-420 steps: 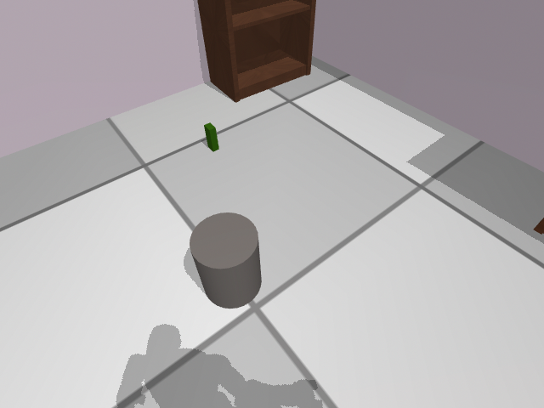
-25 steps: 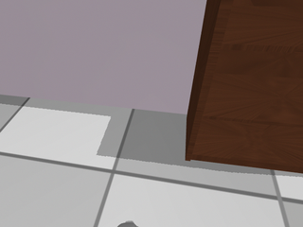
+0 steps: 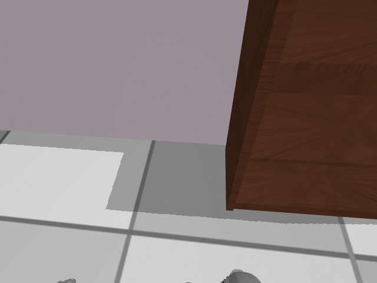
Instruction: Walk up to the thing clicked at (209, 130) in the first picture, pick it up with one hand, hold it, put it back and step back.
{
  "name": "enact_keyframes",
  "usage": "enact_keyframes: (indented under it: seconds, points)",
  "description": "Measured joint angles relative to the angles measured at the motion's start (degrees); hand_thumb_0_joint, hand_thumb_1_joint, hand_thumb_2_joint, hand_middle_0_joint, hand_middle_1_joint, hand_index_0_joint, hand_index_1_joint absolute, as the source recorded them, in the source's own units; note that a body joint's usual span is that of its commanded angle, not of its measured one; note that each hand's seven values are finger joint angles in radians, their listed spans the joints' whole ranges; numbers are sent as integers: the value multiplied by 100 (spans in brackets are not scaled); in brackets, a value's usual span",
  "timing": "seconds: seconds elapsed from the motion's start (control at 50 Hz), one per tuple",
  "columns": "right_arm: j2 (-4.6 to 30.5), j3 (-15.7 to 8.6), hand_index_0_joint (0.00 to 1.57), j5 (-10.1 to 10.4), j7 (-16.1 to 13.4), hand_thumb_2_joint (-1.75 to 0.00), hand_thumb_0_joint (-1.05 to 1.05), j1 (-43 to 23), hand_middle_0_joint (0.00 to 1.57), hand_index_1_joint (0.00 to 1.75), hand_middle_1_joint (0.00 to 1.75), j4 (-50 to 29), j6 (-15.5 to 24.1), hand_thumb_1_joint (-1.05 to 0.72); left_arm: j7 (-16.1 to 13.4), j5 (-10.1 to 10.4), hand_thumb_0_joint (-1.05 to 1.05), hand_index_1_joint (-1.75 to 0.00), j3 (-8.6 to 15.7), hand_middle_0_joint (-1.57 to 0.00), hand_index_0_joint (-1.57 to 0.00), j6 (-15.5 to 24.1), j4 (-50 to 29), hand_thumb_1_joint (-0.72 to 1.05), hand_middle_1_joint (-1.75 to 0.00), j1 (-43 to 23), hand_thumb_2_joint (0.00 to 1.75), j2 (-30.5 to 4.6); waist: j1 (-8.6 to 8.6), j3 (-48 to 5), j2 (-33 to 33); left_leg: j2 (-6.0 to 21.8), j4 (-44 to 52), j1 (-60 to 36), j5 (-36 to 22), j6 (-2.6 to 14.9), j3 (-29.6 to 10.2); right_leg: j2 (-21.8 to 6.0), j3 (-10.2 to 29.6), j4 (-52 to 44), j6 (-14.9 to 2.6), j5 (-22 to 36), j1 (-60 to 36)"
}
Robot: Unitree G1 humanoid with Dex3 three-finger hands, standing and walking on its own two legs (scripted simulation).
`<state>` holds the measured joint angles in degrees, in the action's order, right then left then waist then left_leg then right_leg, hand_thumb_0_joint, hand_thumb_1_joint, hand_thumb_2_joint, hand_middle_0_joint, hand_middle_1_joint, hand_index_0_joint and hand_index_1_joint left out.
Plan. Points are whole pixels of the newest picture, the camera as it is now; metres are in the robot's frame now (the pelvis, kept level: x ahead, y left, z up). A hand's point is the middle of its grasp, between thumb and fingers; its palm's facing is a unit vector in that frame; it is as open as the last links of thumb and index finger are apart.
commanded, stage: walk up
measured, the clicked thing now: out of the picture -0.11 +1.40 -0.67
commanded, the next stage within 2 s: stand in 0.74 s
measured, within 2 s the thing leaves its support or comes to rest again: neither
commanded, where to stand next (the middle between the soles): +0.07 +0.01 m, yaw +1 degrees
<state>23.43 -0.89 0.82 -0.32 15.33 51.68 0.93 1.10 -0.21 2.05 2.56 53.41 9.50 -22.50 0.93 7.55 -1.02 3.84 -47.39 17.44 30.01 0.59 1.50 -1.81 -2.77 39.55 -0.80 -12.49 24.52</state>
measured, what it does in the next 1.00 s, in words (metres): stands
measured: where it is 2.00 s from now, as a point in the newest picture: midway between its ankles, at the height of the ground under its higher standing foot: outside the picture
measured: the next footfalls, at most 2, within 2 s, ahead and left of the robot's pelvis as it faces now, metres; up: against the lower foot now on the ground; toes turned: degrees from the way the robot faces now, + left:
none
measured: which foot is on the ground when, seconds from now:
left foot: down 0.00-1.00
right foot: down 0.00-1.00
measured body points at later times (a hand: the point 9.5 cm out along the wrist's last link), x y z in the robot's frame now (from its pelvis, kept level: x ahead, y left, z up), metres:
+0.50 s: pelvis +0.03 +0.00 +0.03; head +0.04 +0.01 +0.48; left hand +0.12 +0.31 -0.10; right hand +0.12 -0.30 -0.10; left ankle +0.01 +0.14 -0.71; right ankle +0.09 -0.12 -0.71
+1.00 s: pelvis +0.04 +0.00 +0.03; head +0.06 -0.01 +0.48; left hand +0.11 +0.30 -0.10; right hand +0.14 -0.30 -0.10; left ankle +0.01 +0.14 -0.71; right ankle +0.09 -0.12 -0.71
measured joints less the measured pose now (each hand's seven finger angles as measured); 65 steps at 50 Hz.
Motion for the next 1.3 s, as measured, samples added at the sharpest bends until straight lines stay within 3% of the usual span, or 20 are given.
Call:
enact_keyframes:
  seconds: [0.06,0.12,0.18,0.52,0.74,1.3]
  points:
    - [-37,48,20,28,-23,-90,0,-274,21,29,30,159,-23,-90,-20,-25,0,-30,-126,-21,-20,-42,13,90,-30,-214,90,154,-45,-3,-76,-124,-9,120,167,60,-101,-34,-8,55,2,-53,30]
    - [-136,70,20,-13,-18,-90,0,-445,21,29,30,338,54,-91,-24,-3,0,-30,-182,-21,-20,-117,78,90,-30,-387,90,197,-88,-37,60,-238,575,-42,-820,-80,-20,-144,71,167,54,-128,63]
    - [-204,104,20,-67,25,-90,0,-516,21,29,30,548,53,-91,-20,48,0,-30,-205,-21,-20,-199,275,90,-30,-502,90,270,-97,-175,120,-271,827,-183,-878,-171,-16,-175,70,-63,100,-65,-78]
    - [-195,139,20,-80,63,-90,0,-1022,21,30,30,1347,6,-90,-2,59,0,-30,-185,-21,-20,-194,1267,90,-30,-702,90,210,-170,-382,180,-263,2265,-1019,-1484,-187,-102,-136,-81,-1505,138,506,-986]
    - [-236,125,20,-82,79,-90,0,-1123,21,29,30,1476,-22,-90,9,26,0,-30,-132,-20,-20,-194,1504,90,-30,-644,90,226,-228,-403,120,-254,2667,-1239,-1650,-205,-143,-120,-138,-1859,141,624,-1207]
    - [-313,65,20,-138,55,-90,0,-1029,21,29,30,1387,-58,-91,-34,5,0,-30,-152,-21,-20,-147,1327,90,-30,-641,90,308,-110,-442,32,-131,2906,-1424,-1639,-330,-237,-15,-254,-1899,46,473,-1332]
